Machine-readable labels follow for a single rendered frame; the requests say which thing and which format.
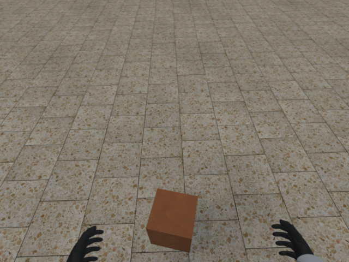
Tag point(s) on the left robot hand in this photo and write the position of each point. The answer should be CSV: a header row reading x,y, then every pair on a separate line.
x,y
79,250

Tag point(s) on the carton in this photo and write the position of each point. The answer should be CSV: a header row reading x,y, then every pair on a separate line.
x,y
171,221

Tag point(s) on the right robot hand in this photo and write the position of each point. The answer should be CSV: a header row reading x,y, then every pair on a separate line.
x,y
297,243

